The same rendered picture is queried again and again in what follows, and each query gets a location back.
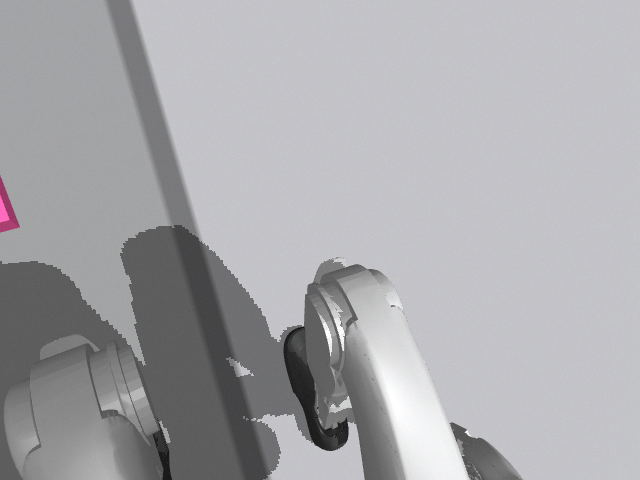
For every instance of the small box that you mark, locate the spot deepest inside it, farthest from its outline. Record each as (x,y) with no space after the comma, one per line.
(8,220)

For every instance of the right robot hand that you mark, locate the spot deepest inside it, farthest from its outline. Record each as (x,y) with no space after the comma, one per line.
(481,459)

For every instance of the right robot foot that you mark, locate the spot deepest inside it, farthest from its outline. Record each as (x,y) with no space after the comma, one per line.
(302,384)

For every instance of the left robot foot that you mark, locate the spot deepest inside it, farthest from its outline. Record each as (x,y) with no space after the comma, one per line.
(163,452)

